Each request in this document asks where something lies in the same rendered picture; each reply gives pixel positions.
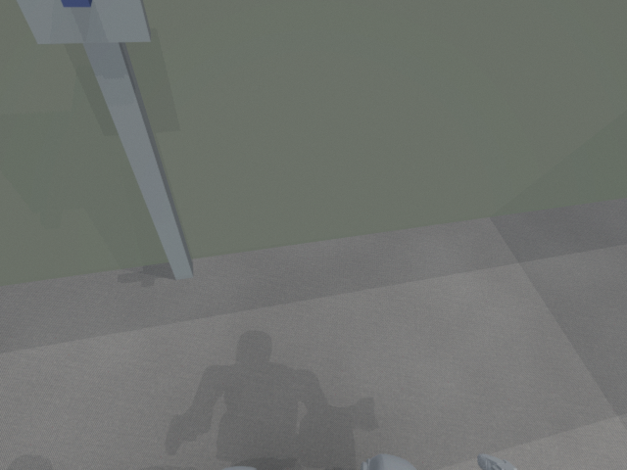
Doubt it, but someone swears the panel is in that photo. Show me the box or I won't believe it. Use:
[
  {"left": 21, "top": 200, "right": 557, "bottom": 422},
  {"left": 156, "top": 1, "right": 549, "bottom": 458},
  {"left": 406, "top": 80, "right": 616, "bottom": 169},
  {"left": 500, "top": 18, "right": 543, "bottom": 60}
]
[{"left": 17, "top": 0, "right": 193, "bottom": 280}]

